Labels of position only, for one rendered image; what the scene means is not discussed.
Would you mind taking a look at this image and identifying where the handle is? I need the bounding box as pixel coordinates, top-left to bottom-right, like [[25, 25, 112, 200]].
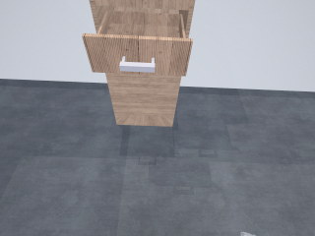
[[119, 56, 156, 73]]

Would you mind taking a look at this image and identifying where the drawer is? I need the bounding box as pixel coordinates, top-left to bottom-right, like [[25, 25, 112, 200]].
[[82, 10, 193, 77]]

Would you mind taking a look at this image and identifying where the cabinet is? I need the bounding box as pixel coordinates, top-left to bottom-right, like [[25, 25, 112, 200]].
[[89, 0, 196, 127]]

